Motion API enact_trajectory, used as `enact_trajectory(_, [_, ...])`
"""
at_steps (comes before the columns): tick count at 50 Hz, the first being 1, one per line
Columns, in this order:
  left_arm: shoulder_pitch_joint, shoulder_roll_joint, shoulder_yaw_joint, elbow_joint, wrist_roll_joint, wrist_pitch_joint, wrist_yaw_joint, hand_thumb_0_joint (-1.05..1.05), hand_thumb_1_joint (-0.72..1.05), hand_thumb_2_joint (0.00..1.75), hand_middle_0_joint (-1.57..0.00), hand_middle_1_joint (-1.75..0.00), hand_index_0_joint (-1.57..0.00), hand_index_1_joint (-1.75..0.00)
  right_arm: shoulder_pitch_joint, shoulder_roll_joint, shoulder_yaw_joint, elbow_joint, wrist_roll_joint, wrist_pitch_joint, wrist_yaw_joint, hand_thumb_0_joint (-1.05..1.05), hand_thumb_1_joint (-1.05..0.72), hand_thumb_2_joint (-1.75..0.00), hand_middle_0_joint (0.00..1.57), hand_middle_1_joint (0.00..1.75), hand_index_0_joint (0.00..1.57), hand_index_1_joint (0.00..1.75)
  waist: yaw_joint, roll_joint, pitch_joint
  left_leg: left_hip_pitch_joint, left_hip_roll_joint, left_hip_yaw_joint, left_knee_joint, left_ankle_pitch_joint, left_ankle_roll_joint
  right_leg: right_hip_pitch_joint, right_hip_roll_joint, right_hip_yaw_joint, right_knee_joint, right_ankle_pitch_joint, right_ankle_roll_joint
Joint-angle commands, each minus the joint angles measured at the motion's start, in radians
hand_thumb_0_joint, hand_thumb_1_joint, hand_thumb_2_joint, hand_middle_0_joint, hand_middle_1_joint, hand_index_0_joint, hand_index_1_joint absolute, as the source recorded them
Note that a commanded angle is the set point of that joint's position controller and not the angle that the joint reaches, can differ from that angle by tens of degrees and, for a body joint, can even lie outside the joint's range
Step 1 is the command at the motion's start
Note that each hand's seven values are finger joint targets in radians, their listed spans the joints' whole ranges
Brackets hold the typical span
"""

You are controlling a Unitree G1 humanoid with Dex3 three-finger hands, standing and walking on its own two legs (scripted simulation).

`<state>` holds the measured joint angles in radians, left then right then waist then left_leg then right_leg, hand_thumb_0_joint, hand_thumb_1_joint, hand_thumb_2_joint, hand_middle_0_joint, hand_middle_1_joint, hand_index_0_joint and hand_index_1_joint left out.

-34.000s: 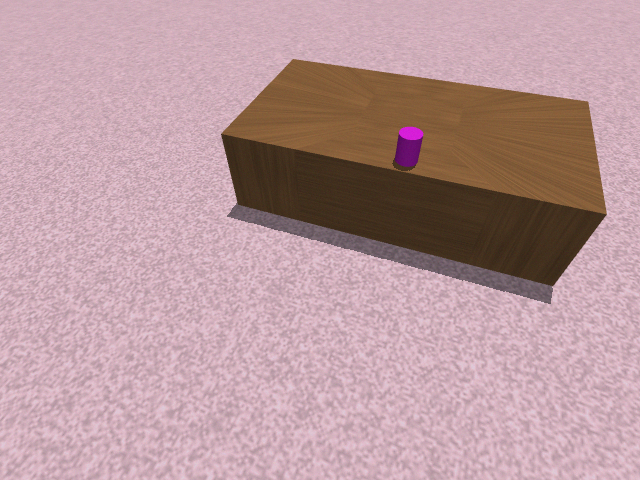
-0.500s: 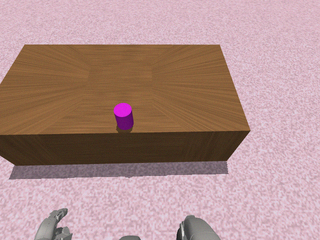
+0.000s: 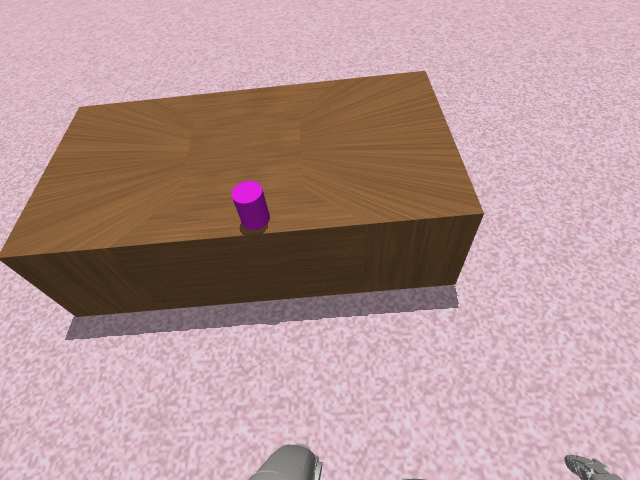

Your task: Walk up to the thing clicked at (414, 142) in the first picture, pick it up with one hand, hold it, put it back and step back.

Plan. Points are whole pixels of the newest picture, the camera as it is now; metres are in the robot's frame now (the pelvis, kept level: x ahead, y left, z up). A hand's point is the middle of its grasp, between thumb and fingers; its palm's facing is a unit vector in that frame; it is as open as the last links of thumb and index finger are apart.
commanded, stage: step back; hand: left
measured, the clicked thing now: (251, 205) +0.80 +0.27 -0.32
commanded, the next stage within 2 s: stand in 1.66 s
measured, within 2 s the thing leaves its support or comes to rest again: neither
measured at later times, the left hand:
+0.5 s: hand out of the picture -0.10 +0.27 -0.16, palm faces +0.02 -0.93 -0.36, open 7.4 cm
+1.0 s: hand out of the picture -0.16 +0.28 -0.14, palm faces +0.03 -0.92 -0.38, open 7.4 cm
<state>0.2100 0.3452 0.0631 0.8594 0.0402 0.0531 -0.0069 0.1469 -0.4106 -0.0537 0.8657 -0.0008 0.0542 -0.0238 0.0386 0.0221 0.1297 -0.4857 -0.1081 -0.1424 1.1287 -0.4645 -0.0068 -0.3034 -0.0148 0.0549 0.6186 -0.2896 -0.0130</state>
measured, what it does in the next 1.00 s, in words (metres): walks backwards: left foot, then right foot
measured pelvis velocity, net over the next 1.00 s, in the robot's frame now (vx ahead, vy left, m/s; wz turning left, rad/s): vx -0.22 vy -0.01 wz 0.04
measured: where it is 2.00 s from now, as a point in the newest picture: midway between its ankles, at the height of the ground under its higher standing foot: outside the picture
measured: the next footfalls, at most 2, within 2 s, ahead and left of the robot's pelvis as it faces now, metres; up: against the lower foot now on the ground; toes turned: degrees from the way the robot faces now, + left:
left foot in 0.18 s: -0.06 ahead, +0.12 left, +0.00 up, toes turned +3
right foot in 0.54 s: -0.19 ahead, -0.15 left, +0.00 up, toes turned +3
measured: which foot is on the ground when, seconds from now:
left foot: up 0.00-0.16, down 0.18-0.60, up 0.62-0.80, down 0.82-1.00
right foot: down 0.00-0.22, up 0.24-0.52, down 0.54-0.86, up 0.88-1.00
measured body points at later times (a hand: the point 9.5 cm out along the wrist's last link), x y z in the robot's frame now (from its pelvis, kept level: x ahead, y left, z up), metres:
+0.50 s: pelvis -0.18 -0.01 +0.00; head -0.13 +0.02 +0.44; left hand -0.10 +0.31 -0.13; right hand -0.03 -0.31 -0.10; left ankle -0.10 +0.12 -0.73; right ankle -0.23 -0.15 -0.70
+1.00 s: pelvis -0.22 -0.01 +0.00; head -0.21 +0.00 +0.45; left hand -0.16 +0.32 -0.12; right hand -0.17 -0.31 -0.12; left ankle -0.22 +0.12 -0.73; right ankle -0.22 -0.13 -0.70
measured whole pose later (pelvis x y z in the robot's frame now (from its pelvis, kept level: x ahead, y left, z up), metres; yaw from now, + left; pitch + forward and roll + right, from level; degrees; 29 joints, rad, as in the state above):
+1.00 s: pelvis -0.22 -0.01 +0.00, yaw +2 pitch -2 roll +1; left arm 0.19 0.42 0.06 0.97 0.03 0.01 -0.02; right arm 0.27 -0.34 -0.06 0.99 -0.04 -0.03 0.02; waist 0.00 -0.03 0.07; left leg -0.20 -0.01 -0.04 0.51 -0.27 0.01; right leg -0.34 -0.03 0.01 0.85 -0.49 -0.03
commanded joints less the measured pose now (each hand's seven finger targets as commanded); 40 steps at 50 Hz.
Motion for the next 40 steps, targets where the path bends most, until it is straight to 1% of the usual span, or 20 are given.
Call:
enact_trajectory(1, [-0.04,0.258,0.077,-0.122,0.006,-0.032,0.036,0.0,0.9,0.9,-0.2,-0.3,-0.2,-0.3,0.01,-0.153,-0.027,-0.068,-0.005,-0.034,-0.019,0.0,-0.9,-0.9,0.2,0.3,0.2,0.3,0.015,-0.193,-0.133,-0.045,0.003,0.028,-0.064,-0.044,-0.021,0.175,-0.187,0.15,-0.145,0.402,-0.171])
enact_trajectory(4, [-0.037,0.269,0.083,-0.132,0.005,-0.02,0.046,0.0,0.9,0.9,-0.2,-0.3,-0.2,-0.3,0.023,-0.143,-0.03,-0.075,-0.018,-0.041,-0.021,0.0,-0.9,-0.9,0.2,0.3,0.2,0.3,0.026,-0.245,-0.176,-0.006,0.062,0.064,-0.264,-0.102,-0.024,0.272,-0.256,0.18,-0.102,0.513,-0.205])
enact_trajectory(6, [-0.05,0.27,0.08,-0.142,-0.005,-0.012,0.047,0.0,0.9,0.9,-0.2,-0.3,-0.2,-0.3,0.075,-0.144,-0.035,-0.058,-0.021,-0.044,-0.015,0.0,-0.9,-0.9,0.2,0.3,0.2,0.3,0.008,-0.265,-0.209,0.081,0.091,0.095,-0.461,-0.041,-0.007,0.279,-0.25,0.18,-0.059,0.519,-0.18])
enact_trajectory(9, [-0.091,0.259,0.057,-0.157,-0.019,0.007,0.035,0.0,0.9,0.9,-0.2,-0.3,-0.2,-0.3,0.159,-0.173,-0.057,-0.01,-0.03,-0.042,-0.011,0.0,-0.9,-0.9,0.2,0.3,0.2,0.3,-0.04,-0.169,-0.246,0.29,0.1,0.103,-0.749,0.295,0.029,0.129,-0.174,0.116,0.053,0.343,-0.089])
enact_trajectory(10, [-0.078,0.226,0.045,-0.163,-0.022,0.007,0.03,0.0,0.9,0.9,-0.2,-0.3,-0.2,-0.3,0.142,-0.24,-0.076,-0.019,-0.045,-0.04,-0.009,0.0,-0.9,-0.9,0.2,0.3,0.2,0.3,-0.031,0.018,-0.234,0.372,0.272,-0.139,-0.76,0.392,0.097,-0.063,-0.08,0.053,0.175,0.114,-0.036])
enact_trajectory(11, [-0.124,0.222,0.045,-0.175,-0.029,0.004,0.04,0.0,0.9,0.9,-0.2,-0.3,-0.2,-0.3,0.052,-0.336,-0.085,-0.052,-0.049,-0.033,0.004,0.0,-0.9,-0.9,0.2,0.3,0.2,0.3,-0.038,0.216,-0.186,0.31,0.459,-0.329,-0.803,0.491,0.228,-0.199,0.077,-0.06,0.351,-0.301,0.0])
enact_trajectory(12, [-0.179,0.253,0.065,-0.172,-0.015,0.006,0.052,0.0,0.9,0.9,-0.2,-0.3,-0.2,-0.3,0.031,-0.371,-0.094,-0.069,-0.05,-0.035,0.006,0.0,-0.9,-0.9,0.2,0.3,0.2,0.3,-0.087,0.237,-0.147,0.126,0.546,-0.427,-0.838,0.468,0.33,-0.12,0.068,0.068,0.546,-0.386,0.012])
enact_trajectory(16, [-0.038,0.239,0.066,-0.089,-0.037,0.015,0.034,0.0,0.9,0.9,-0.2,-0.3,-0.2,-0.3,-0.105,-0.216,-0.048,-0.097,-0.051,-0.043,-0.009,0.0,-0.9,-0.9,0.2,0.3,0.2,0.3,0.029,0.075,-0.082,0.138,0.336,-0.056,-0.733,0.604,0.207,-0.159,0.125,0.132,0.716,-0.202,0.001])
enact_trajectory(22, [-0.057,0.213,0.044,-0.083,-0.018,-0.034,0.02,0.0,0.9,0.9,-0.2,-0.3,-0.2,-0.3,0.026,-0.201,-0.06,-0.064,-0.037,-0.036,0.005,0.0,-0.9,-0.9,0.2,0.3,0.2,0.3,-0.073,0.159,-0.177,0.439,0.312,-0.052,-0.706,0.261,0.22,-0.135,0.048,0.023,0.179,-0.207,0.048])
enact_trajectory(24, [-0.021,0.211,0.038,-0.051,-0.018,-0.053,0.021,0.0,0.9,0.9,-0.2,-0.3,-0.2,-0.3,0.017,-0.222,-0.066,-0.062,-0.04,-0.027,0.013,0.0,-0.9,-0.9,0.2,0.3,0.2,0.3,-0.078,0.202,-0.223,0.431,0.324,-0.062,-0.693,0.133,0.212,-0.031,0.034,-0.031,-0.024,-0.233,0.034])
enact_trajectory(26, [0.084,0.206,0.04,0.022,-0.011,-0.07,0.025,0.0,0.9,0.9,-0.2,-0.3,-0.2,-0.3,-0.029,-0.232,-0.065,-0.066,-0.037,-0.011,0.019,0.0,-0.9,-0.9,0.2,0.3,0.2,0.3,-0.024,0.17,-0.23,0.32,0.302,-0.012,-0.626,0.125,0.176,0.136,0.054,-0.082,-0.289,-0.06,0.005])
enact_trajectory(27, [0.101,0.235,0.054,0.047,-0.001,-0.076,0.028,0.0,0.9,0.9,-0.2,-0.3,-0.2,-0.3,-0.026,-0.195,-0.054,-0.063,-0.036,-0.01,0.021,0.0,-0.9,-0.9,0.2,0.3,0.2,0.3,-0.012,0.103,-0.223,0.226,0.268,0.012,-0.543,0.126,0.136,0.222,0.032,-0.002,-0.316,-0.022,-0.018])
enact_trajectory(28, [0.089,0.289,0.071,0.047,0.01,-0.082,0.029,0.0,0.9,0.9,-0.2,-0.3,-0.2,-0.3,-0.018,-0.142,-0.037,-0.072,-0.032,-0.015,0.024,0.0,-0.9,-0.9,0.2,0.3,0.2,0.3,-0.014,-0.042,-0.187,0.035,0.193,0.06,-0.424,0.042,0.079,0.272,-0.093,0.233,-0.312,-0.119,-0.06])
enact_trajectory(29, [0.025,0.357,0.085,0.009,0.016,-0.082,0.028,0.0,0.9,0.9,-0.2,-0.3,-0.2,-0.3,-0.075,-0.12,-0.028,-0.091,-0.029,-0.021,0.022,0.0,-0.9,-0.9,0.2,0.3,0.2,0.3,0.02,-0.164,-0.126,-0.053,0.09,0.062,-0.374,-0.068,0.02,0.118,-0.267,0.453,-0.363,-0.343,-0.149])
enact_trajectory(30, [-0.064,0.422,0.093,-0.01,0.019,-0.077,0.028,0.0,0.9,0.9,-0.2,-0.3,-0.2,-0.3,-0.099,-0.179,-0.054,-0.073,-0.033,-0.021,0.013,0.0,-0.9,-0.9,0.2,0.3,0.2,0.3,0.026,-0.222,-0.039,0.073,0.122,-0.005,-0.227,-0.09,-0.006,-0.169,-0.383,0.553,-0.408,-0.484,-0.245])
enact_trajectory(31, [-0.148,0.384,0.085,-0.032,0.015,-0.08,0.028,0.0,0.9,0.9,-0.2,-0.3,-0.2,-0.3,-0.071,-0.209,-0.066,-0.052,-0.024,-0.021,0.02,0.0,-0.9,-0.9,0.2,0.3,0.2,0.3,-0.022,-0.187,0.029,0.154,0.151,-0.033,-0.165,-0.034,-0.003,-0.282,-0.365,0.491,-0.413,-0.515,-0.225])
enact_trajectory(33, [-0.156,0.285,0.06,-0.026,0.006,-0.092,0.028,0.0,0.9,0.9,-0.2,-0.3,-0.2,-0.3,-0.04,-0.172,-0.052,-0.012,-0.01,-0.033,0.027,0.0,-0.9,-0.9,0.2,0.3,0.2,0.3,-0.041,-0.121,0.036,0.106,0.079,0.005,-0.227,0.062,-0.002,-0.125,-0.204,0.231,-0.337,-0.241,-0.154])
enact_trajectory(34, [-0.117,0.271,0.059,-0.006,0.006,-0.094,0.029,0.0,0.9,0.9,-0.2,-0.3,-0.2,-0.3,-0.041,-0.15,-0.043,-0.016,-0.013,-0.041,0.027,0.0,-0.9,-0.9,0.2,0.3,0.2,0.3,-0.026,-0.141,0.011,0.059,0.066,0.013,-0.243,0.053,0.001,-0.036,-0.184,0.201,-0.311,-0.131,-0.148])
enact_trajectory(38, [-0.034,0.306,0.068,0.02,0.011,-0.091,0.013,0.0,0.9,0.9,-0.2,-0.3,-0.2,-0.3,-0.04,-0.15,-0.038,-0.006,-0.027,-0.067,0.037,0.0,-0.9,-0.9,0.2,0.3,0.2,0.3,0.024,-0.225,-0.011,0.068,0.085,0.101,-0.472,-0.003,-0.012,0.085,-0.184,0.208,-0.311,-0.268,-0.138])
enact_trajectory(40, [-0.072,0.311,0.068,0.01,0.006,-0.076,0.006,0.0,0.9,0.9,-0.2,-0.3,-0.2,-0.3,0.021,-0.146,-0.046,0.024,-0.03,-0.082,0.036,0.0,-0.9,-0.9,0.2,0.3,0.2,0.3,-0.013,-0.236,-0.044,0.199,0.081,0.153,-0.668,0.056,-0.006,0.064,-0.192,0.168,-0.246,-0.197,-0.137])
